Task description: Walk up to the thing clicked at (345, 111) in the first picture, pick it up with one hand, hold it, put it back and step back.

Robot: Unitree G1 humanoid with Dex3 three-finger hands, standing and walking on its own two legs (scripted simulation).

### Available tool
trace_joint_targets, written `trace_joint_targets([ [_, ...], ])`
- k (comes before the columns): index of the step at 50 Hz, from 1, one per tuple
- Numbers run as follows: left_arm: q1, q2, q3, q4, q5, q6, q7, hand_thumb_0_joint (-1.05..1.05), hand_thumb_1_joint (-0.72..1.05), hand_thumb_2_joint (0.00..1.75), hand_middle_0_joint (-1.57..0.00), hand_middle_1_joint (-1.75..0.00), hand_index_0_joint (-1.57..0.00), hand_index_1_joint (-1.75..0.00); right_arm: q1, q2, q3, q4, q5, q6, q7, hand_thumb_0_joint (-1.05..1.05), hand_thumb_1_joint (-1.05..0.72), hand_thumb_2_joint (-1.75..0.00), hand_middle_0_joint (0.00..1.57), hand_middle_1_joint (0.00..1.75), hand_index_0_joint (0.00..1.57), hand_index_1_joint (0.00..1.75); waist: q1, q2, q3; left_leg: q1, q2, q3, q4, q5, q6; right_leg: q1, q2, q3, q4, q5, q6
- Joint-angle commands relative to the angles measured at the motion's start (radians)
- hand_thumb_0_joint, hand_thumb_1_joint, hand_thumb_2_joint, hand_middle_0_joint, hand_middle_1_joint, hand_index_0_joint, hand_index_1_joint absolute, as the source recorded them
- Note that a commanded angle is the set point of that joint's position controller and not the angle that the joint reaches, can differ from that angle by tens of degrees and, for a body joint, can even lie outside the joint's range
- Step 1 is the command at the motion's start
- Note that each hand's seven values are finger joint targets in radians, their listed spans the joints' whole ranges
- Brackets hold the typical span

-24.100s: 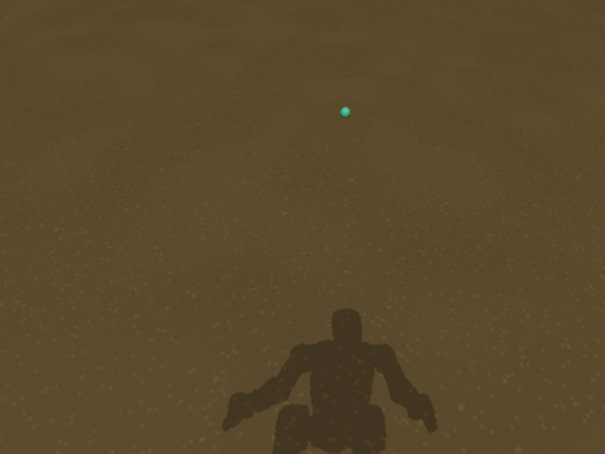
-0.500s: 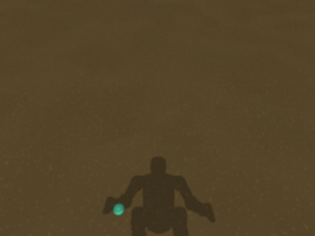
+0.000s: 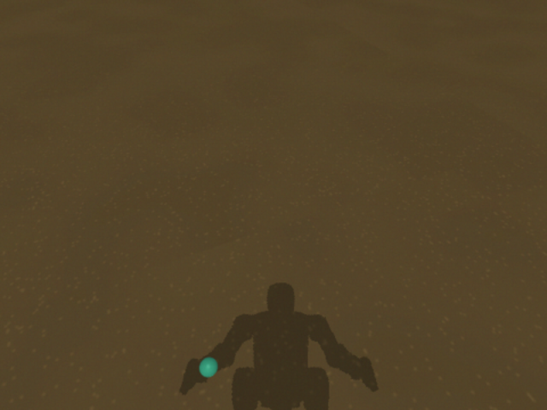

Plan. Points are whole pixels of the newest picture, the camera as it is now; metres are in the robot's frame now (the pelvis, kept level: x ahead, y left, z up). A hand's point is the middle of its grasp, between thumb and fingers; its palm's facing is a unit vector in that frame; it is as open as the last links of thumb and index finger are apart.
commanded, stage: stand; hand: left
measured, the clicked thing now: (208, 367) +0.47 +0.25 -0.75
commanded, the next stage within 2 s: walk up in 0.40 s
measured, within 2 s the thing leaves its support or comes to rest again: neither
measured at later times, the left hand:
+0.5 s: hand out of the picture +0.08 +0.26 -0.16, palm faces +0.00 -0.94 -0.35, open 7.4 cm
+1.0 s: hand out of the picture +0.04 +0.30 -0.18, palm faces -0.03 -0.94 -0.34, open 7.4 cm
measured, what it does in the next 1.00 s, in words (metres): walks backwards: left foot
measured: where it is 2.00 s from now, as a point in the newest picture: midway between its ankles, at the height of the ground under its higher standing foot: outside the picture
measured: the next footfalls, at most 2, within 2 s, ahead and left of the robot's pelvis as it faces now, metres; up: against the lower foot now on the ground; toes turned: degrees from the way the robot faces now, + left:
left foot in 0.84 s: -0.08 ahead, +0.14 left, +0.00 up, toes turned +0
right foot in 1.22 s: -0.13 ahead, -0.08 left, +0.00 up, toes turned +0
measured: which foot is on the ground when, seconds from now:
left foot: down 0.00-0.62, up 0.64-0.82, down 0.84-1.00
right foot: down 0.00-0.86, up 0.88-1.00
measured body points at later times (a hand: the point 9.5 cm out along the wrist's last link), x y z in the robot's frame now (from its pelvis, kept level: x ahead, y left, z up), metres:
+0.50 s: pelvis -0.01 +0.00 -0.01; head +0.02 +0.00 +0.44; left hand +0.08 +0.31 -0.14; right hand +0.06 -0.31 -0.14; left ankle +0.02 +0.13 -0.75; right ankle +0.05 -0.13 -0.75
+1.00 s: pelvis -0.10 +0.04 -0.02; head -0.03 +0.07 +0.42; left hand +0.04 +0.35 -0.16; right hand -0.06 -0.28 -0.13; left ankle -0.12 +0.14 -0.75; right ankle -0.08 -0.11 -0.68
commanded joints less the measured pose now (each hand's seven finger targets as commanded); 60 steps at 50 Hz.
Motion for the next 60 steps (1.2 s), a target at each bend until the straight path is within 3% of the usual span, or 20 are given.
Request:
trace_joint_targets([
  [1,-0.072,0.231,0.043,-0.064,-0.001,-0.031,0.018,0.00,0.90,0.90,-0.20,-0.30,-0.20,-0.30,-0.033,-0.203,-0.042,-0.044,-0.003,-0.020,-0.009,0.00,-0.90,-0.90,0.20,0.30,0.20,0.30,-0.014,-0.054,-0.064,0.011,0.096,-0.082,-0.071,-0.039,0.033,-0.037,-0.114,0.136,-0.125,-0.137,-0.033],
  [18,-0.035,0.214,0.043,-0.057,-0.005,-0.020,0.016,0.00,0.90,0.90,-0.20,-0.30,-0.20,-0.30,-0.022,-0.209,-0.032,-0.025,-0.006,-0.020,-0.016,0.00,-0.90,-0.90,0.20,0.30,0.20,0.30,0.006,0.018,-0.063,-0.074,0.107,-0.095,-0.107,-0.061,0.032,0.027,-0.102,0.110,-0.071,-0.070,-0.033],
  [19,-0.032,0.215,0.041,-0.058,-0.003,-0.021,0.016,0.00,0.90,0.90,-0.20,-0.30,-0.20,-0.30,-0.020,-0.209,-0.032,-0.025,-0.006,-0.020,-0.016,0.00,-0.90,-0.90,0.20,0.30,0.20,0.30,0.007,0.011,-0.065,-0.068,0.107,-0.093,-0.102,-0.045,0.033,0.032,-0.104,0.108,-0.073,-0.061,-0.033],
  [20,-0.053,0.259,0.087,-0.074,-0.016,-0.003,0.027,0.00,0.90,0.90,-0.20,-0.30,-0.20,-0.30,-0.033,-0.279,-0.048,-0.015,0.001,0.001,-0.019,0.00,-0.90,-0.90,0.20,0.30,0.20,0.30,0.008,0.008,0.069,-0.126,0.098,-0.110,-0.009,0.153,0.049,-0.079,-0.096,0.110,0.017,0.155,-0.038],
  [24,-0.026,0.235,0.090,-0.115,-0.017,0.016,0.035,0.00,0.90,0.90,-0.20,-0.30,-0.20,-0.30,-0.010,-0.273,-0.061,-0.057,0.018,0.016,-0.025,0.00,-0.90,-0.90,0.20,0.30,0.20,0.30,-0.005,0.025,-0.084,-0.085,0.134,-0.114,0.048,0.291,0.096,-0.029,-0.067,0.062,0.137,0.223,-0.059],
  [28,-0.027,0.235,0.095,-0.150,-0.007,0.036,0.031,0.00,0.90,0.90,-0.20,-0.30,-0.20,-0.30,-0.038,-0.274,-0.077,-0.102,0.014,0.037,-0.027,0.00,-0.90,-0.90,0.20,0.30,0.20,0.30,0.003,0.035,-0.146,-0.119,0.104,-0.109,0.139,0.122,0.104,-0.057,-0.092,0.095,0.159,0.129,-0.092],
  [31,-0.070,0.291,0.111,-0.197,0.004,0.038,0.031,0.00,0.90,0.90,-0.20,-0.30,-0.20,-0.30,0.006,-0.234,-0.073,-0.119,0.008,0.052,-0.025,0.00,-0.90,-0.90,0.20,0.30,0.20,0.30,-0.001,-0.147,-0.159,-0.119,-0.049,0.016,0.427,-0.168,0.048,-0.140,-0.270,0.279,0.008,0.169,-0.205],
  [33,-0.112,0.319,0.123,-0.238,0.025,0.038,0.037,0.00,0.90,0.90,-0.20,-0.30,-0.20,-0.30,0.074,-0.228,-0.076,-0.129,-0.003,0.068,-0.021,0.00,-0.90,-0.90,0.20,0.30,0.20,0.30,-0.008,-0.211,-0.134,-0.140,-0.060,-0.019,0.642,-0.392,0.045,-0.229,-0.361,0.363,-0.031,0.120,-0.287],
  [36,-0.167,0.285,0.122,-0.280,0.035,0.043,0.043,0.00,0.90,0.90,-0.20,-0.30,-0.20,-0.30,0.115,-0.241,-0.090,-0.141,0.009,0.065,-0.016,0.00,-0.90,-0.90,0.20,0.30,0.20,0.30,-0.028,-0.205,-0.143,-0.152,-0.034,-0.045,0.653,-0.353,0.054,-0.231,-0.290,0.245,0.044,0.119,-0.244],
  [39,-0.118,0.283,0.121,-0.306,0.036,0.051,0.048,0.00,0.90,0.90,-0.20,-0.30,-0.20,-0.30,0.145,-0.239,-0.085,-0.159,0.003,0.051,-0.026,0.00,-0.90,-0.90,0.20,0.30,0.20,0.30,-0.015,-0.217,-0.176,-0.179,-0.008,-0.027,0.363,-0.285,0.045,-0.087,-0.253,0.247,0.155,0.223,-0.191],
  [41,-0.093,0.258,0.114,-0.310,0.011,0.067,0.042,0.00,0.90,0.90,-0.20,-0.30,-0.20,-0.30,0.144,-0.238,-0.089,-0.155,-0.017,0.037,-0.035,0.00,-0.90,-0.90,0.20,0.30,0.20,0.30,-0.027,-0.103,-0.169,-0.113,0.006,-0.010,0.059,-0.033,0.045,-0.075,-0.168,0.168,0.281,0.217,-0.126],
  [42,-0.095,0.223,0.107,-0.326,0.001,0.072,0.041,0.00,0.90,0.90,-0.20,-0.30,-0.20,-0.30,0.134,-0.273,-0.104,-0.163,-0.033,0.034,-0.041,0.00,-0.90,-0.90,0.20,0.30,0.20,0.30,-0.022,0.014,-0.164,-0.055,0.093,-0.147,0.036,0.153,0.063,-0.166,-0.074,0.118,0.400,0.103,-0.086],
  [43,-0.068,0.173,0.097,-0.341,-0.004,0.071,0.047,0.00,0.90,0.90,-0.20,-0.30,-0.20,-0.30,0.102,-0.361,-0.123,-0.182,-0.048,0.037,-0.042,0.00,-0.90,-0.90,0.20,0.30,0.20,0.30,-0.002,0.217,-0.133,0.031,0.242,-0.339,0.043,0.406,0.121,-0.389,0.079,0.061,0.533,-0.282,-0.051],
  [44,-0.076,0.194,0.110,-0.342,0.006,0.071,0.057,0.00,0.90,0.90,-0.20,-0.30,-0.20,-0.30,0.060,-0.401,-0.129,-0.216,-0.039,0.037,-0.040,0.00,-0.90,-0.90,0.20,0.30,0.20,0.30,-0.019,0.180,-0.114,-0.062,0.333,-0.369,0.073,0.533,0.227,-0.372,0.117,0.130,0.649,-0.470,-0.031],
  [45,-0.112,0.208,0.114,-0.343,0.019,0.069,0.065,0.00,0.90,0.90,-0.20,-0.30,-0.20,-0.30,0.050,-0.424,-0.133,-0.236,-0.037,0.032,-0.041,0.00,-0.90,-0.90,0.20,0.30,0.20,0.30,-0.055,0.246,-0.094,-0.168,0.412,-0.491,0.001,0.432,0.309,-0.342,0.107,0.173,0.757,-0.501,-0.019],
  [48,-0.047,0.221,0.125,-0.321,-0.001,0.073,0.051,0.00,0.90,0.90,-0.20,-0.30,-0.20,-0.30,-0.046,-0.301,-0.105,-0.263,-0.046,0.024,-0.060,0.00,-0.90,-0.90,0.20,0.30,0.20,0.30,0.027,0.094,-0.062,-0.039,0.219,-0.200,0.124,0.549,0.197,-0.425,0.119,0.201,0.854,-0.343,-0.032],
  [51,-0.011,0.201,0.128,-0.335,0.011,0.068,0.047,0.00,0.90,0.90,-0.20,-0.30,-0.20,-0.30,0.033,-0.274,-0.107,-0.256,-0.027,0.022,-0.068,0.00,-0.90,-0.90,0.20,0.30,0.20,0.30,0.008,0.109,-0.078,0.123,0.202,-0.191,0.178,0.585,0.184,-0.448,0.117,0.148,0.773,-0.335,-0.011],
  [55,-0.046,0.185,0.123,-0.375,0.016,0.051,0.045,0.00,0.90,0.90,-0.20,-0.30,-0.20,-0.30,0.108,-0.279,-0.114,-0.266,-0.018,0.025,-0.076,0.00,-0.90,-0.90,0.20,0.30,0.20,0.30,-0.051,0.129,-0.115,0.217,0.237,-0.209,0.208,0.575,0.232,-0.390,0.069,0.102,0.505,-0.345,0.012],
  [58,0.002,0.185,0.128,-0.361,0.019,0.048,0.038,0.00,0.90,0.90,-0.20,-0.30,-0.20,-0.30,0.079,-0.294,-0.115,-0.289,-0.011,0.032,-0.070,0.00,-0.90,-0.90,0.20,0.30,0.20,0.30,-0.037,0.165,-0.143,0.116,0.225,-0.181,0.230,0.509,0.210,-0.225,0.050,0.029,0.310,-0.291,-0.010],
  [60,0.063,0.177,0.130,-0.334,0.026,0.045,0.035,0.00,0.90,0.90,-0.20,-0.30,-0.20,-0.30,0.042,-0.296,-0.112,-0.301,-0.004,0.039,-0.066,0.00,-0.90,-0.90,0.20,0.30,0.20,0.30,-0.006,0.138,-0.163,0.057,0.202,-0.156,0.273,0.434,0.180,-0.107,0.058,-0.004,0.112,-0.124,-0.030],
])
